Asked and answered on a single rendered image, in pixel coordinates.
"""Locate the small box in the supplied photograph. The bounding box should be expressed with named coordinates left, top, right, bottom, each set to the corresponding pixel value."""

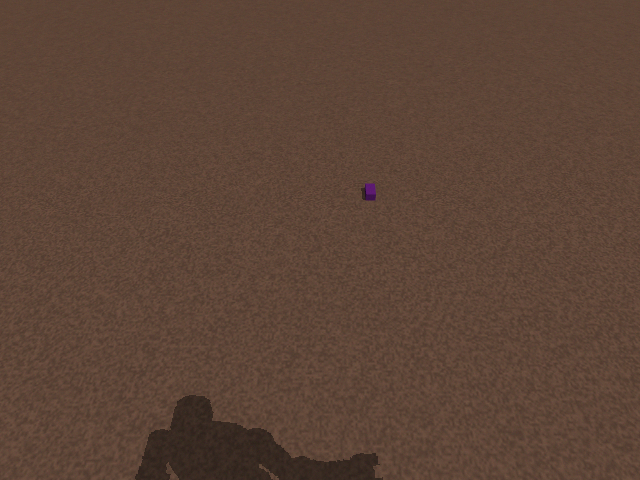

left=365, top=183, right=376, bottom=201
